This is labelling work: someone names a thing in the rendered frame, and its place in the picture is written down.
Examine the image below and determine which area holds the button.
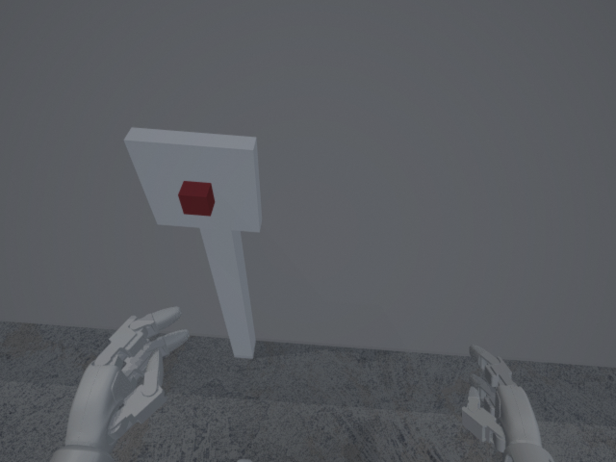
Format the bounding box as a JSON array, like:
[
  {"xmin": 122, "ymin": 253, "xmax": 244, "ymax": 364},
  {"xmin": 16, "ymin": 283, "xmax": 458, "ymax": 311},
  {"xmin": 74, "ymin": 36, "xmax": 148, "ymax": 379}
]
[{"xmin": 178, "ymin": 181, "xmax": 215, "ymax": 216}]

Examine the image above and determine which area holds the panel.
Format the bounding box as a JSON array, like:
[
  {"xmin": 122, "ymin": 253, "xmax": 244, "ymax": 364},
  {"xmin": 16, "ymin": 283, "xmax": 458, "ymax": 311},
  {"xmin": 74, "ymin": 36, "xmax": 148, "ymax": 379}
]
[{"xmin": 124, "ymin": 127, "xmax": 262, "ymax": 359}]

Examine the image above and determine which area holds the right robot forearm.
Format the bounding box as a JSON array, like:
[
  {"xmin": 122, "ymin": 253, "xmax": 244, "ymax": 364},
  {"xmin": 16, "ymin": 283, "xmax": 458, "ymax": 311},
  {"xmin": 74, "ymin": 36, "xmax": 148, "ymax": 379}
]
[{"xmin": 502, "ymin": 443, "xmax": 554, "ymax": 462}]

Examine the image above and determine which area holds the robot right hand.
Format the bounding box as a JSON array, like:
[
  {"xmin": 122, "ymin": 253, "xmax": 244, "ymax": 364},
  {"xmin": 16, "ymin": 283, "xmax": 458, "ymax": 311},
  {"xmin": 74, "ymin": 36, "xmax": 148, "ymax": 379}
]
[{"xmin": 462, "ymin": 345, "xmax": 542, "ymax": 456}]

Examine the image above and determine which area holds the robot left hand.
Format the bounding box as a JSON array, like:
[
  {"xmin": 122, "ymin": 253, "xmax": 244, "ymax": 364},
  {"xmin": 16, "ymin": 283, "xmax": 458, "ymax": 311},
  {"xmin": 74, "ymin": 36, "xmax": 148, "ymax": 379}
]
[{"xmin": 64, "ymin": 307, "xmax": 190, "ymax": 453}]

